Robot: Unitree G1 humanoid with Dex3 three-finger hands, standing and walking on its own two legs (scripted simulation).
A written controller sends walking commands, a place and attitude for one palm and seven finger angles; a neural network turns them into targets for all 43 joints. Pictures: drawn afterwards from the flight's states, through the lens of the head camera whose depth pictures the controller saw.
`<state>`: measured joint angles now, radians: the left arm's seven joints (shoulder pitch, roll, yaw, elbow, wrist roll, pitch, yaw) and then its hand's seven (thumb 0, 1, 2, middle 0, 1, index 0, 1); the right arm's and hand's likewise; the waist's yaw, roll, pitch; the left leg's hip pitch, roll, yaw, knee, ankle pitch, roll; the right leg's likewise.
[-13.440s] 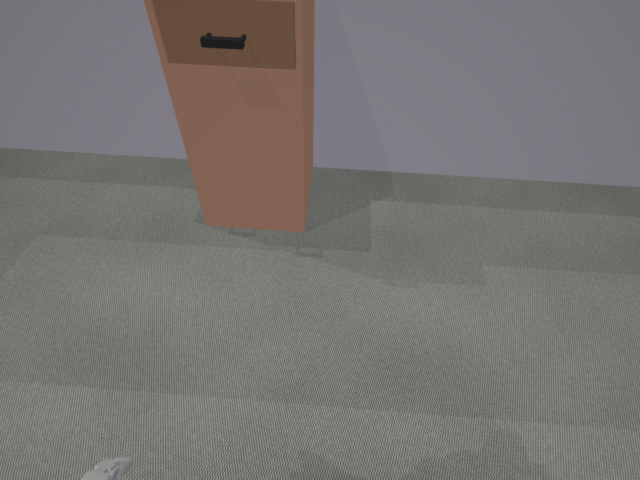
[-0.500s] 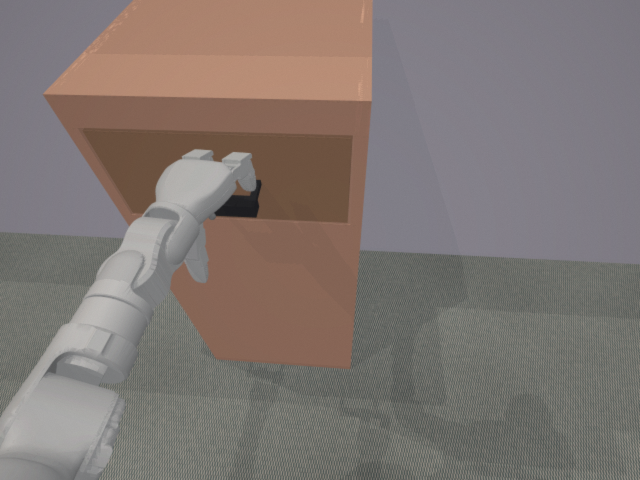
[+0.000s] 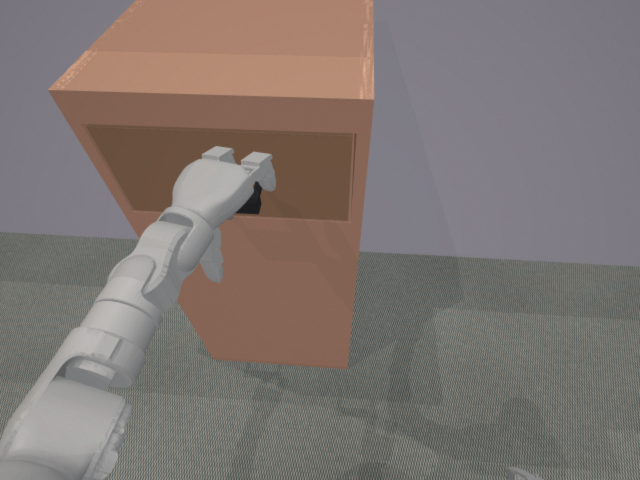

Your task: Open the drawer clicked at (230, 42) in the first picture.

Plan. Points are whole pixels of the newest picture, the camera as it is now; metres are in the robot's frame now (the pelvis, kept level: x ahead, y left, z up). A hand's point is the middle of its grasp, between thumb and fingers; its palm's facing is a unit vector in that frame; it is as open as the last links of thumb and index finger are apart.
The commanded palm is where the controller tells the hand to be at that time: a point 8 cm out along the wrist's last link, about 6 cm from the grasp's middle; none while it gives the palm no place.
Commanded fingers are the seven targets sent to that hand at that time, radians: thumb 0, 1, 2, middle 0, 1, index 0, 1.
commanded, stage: move the hooked fingers above the handle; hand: left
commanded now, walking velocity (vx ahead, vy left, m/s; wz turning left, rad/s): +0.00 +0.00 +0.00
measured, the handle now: (224, 192) +0.52 +0.17 +0.05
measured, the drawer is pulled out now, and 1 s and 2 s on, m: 0.00 0.00 0.00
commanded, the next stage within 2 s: none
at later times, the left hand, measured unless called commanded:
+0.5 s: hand (232, 189) +0.45 +0.14 +0.12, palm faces +0.05 -0.13 -0.99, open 13.9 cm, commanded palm +0.44 +0.19 +0.16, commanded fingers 0.00 -0.50 0.30 -0.30 -1.20 -0.30 -1.20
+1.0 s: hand (202, 220) +0.42 +0.18 +0.09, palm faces -0.09 -0.01 -1.00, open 13.8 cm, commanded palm +0.44 +0.19 +0.16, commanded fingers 0.00 -0.50 0.30 -0.30 -1.20 -0.30 -1.20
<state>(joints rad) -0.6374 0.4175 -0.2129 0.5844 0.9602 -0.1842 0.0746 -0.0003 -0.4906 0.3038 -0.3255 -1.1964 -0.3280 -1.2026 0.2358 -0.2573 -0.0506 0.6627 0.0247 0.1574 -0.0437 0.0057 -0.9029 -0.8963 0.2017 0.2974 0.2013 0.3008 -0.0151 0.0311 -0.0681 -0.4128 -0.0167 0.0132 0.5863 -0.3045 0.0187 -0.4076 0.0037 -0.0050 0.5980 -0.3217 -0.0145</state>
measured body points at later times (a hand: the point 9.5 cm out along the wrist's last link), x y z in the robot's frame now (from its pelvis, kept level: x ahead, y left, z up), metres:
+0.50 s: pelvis +0.00 +0.01 +0.00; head +0.04 +0.00 +0.44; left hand +0.44 +0.14 +0.17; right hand +0.09 -0.26 -0.13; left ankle -0.01 +0.11 -0.73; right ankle -0.02 -0.11 -0.73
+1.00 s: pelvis -0.01 +0.00 +0.00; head +0.04 -0.01 +0.45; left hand +0.42 +0.18 +0.14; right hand +0.07 -0.28 -0.12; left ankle -0.01 +0.11 -0.73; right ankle -0.02 -0.11 -0.73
